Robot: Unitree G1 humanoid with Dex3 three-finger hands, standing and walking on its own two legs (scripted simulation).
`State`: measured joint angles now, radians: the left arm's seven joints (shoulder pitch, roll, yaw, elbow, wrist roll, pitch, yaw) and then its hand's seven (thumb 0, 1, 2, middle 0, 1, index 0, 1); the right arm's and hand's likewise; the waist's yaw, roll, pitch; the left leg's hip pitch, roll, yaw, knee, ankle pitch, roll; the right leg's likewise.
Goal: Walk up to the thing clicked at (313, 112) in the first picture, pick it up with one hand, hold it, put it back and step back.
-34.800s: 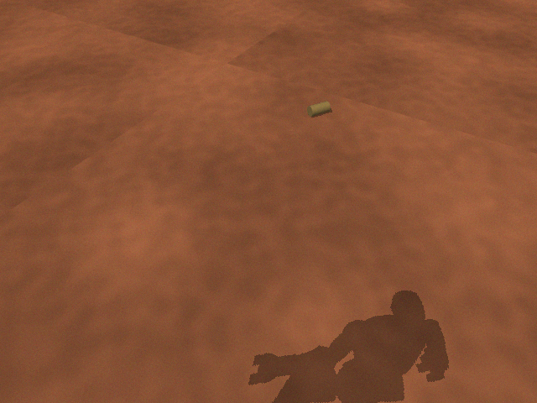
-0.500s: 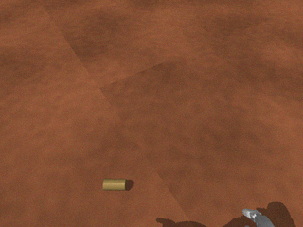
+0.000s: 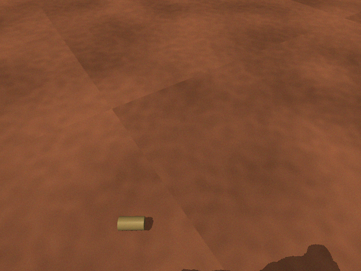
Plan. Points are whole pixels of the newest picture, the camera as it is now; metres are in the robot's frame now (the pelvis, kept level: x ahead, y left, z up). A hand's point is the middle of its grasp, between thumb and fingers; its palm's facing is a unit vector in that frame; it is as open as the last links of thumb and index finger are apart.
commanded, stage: walk up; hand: left
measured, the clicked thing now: (131, 223) +0.48 +0.25 -0.75
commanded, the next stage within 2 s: none
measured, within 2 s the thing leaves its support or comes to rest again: neither
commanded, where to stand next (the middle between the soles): +0.10 +0.01 m, yaw -1 degrees
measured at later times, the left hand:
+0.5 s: hand out of the picture +0.06 +0.26 -0.17, palm faces +0.02 -0.92 -0.38, open 7.4 cm
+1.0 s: hand out of the picture -0.04 +0.26 -0.16, palm faces +0.08 -0.92 -0.38, open 7.4 cm
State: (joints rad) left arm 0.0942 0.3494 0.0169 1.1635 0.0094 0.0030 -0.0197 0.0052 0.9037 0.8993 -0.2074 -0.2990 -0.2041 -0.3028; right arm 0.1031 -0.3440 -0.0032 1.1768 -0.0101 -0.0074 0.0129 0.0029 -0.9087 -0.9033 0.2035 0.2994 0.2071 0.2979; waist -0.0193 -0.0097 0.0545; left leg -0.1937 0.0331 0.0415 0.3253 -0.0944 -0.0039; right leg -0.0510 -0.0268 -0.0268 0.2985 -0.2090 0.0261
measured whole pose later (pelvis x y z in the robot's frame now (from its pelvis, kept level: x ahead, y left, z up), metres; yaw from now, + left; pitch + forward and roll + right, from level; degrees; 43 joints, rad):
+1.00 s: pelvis -0.04 -0.01 -0.01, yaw +6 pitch -2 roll +1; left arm 0.30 0.41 0.06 0.93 0.03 0.02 -0.02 0.01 0.90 0.90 -0.21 -0.30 -0.21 -0.30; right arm 0.23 -0.35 -0.06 0.93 -0.04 -0.03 0.04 0.00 -0.91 -0.90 0.21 0.30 0.21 0.30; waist 0.01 -0.04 0.08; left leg -0.17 -0.01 0.01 0.51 -0.31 0.01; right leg -0.31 -0.02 0.01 0.87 -0.50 -0.02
